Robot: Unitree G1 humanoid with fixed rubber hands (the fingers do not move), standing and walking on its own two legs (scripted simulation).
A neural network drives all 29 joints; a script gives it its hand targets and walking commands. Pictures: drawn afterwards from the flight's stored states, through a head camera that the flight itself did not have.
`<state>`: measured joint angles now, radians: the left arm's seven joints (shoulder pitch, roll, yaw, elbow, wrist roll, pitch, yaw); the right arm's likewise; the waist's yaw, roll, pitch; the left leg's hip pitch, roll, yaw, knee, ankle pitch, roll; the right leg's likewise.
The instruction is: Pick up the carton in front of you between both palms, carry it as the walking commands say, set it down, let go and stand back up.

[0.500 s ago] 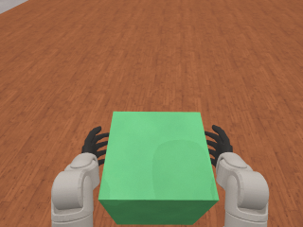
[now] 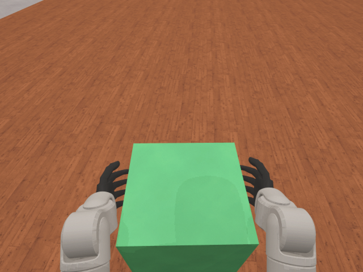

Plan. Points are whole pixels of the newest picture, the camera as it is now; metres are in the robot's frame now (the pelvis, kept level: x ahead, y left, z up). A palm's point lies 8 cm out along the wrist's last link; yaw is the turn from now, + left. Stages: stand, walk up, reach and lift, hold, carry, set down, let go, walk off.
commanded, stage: carry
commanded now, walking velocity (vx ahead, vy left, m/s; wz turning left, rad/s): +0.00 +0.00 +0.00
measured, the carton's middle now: (184, 215) +0.25 +0.00 +0.02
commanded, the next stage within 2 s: hold in 1.44 s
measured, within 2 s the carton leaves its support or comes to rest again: neither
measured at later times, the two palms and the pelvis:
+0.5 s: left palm (110, 209) +0.23 +0.14 +0.08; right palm (263, 204) +0.24 -0.16 +0.08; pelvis -0.01 +0.00 +0.00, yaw +0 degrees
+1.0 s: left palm (115, 210) +0.26 +0.15 +0.03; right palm (252, 206) +0.26 -0.15 +0.03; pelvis -0.03 +0.00 +0.00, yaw +0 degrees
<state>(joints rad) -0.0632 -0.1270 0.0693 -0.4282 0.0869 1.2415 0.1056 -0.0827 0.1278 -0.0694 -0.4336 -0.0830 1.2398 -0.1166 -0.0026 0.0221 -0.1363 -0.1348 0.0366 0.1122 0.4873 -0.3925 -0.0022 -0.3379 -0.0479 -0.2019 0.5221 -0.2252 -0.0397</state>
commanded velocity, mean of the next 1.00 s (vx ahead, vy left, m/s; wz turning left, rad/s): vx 0.00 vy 0.00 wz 0.00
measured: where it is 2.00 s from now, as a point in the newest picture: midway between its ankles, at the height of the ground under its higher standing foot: outside the picture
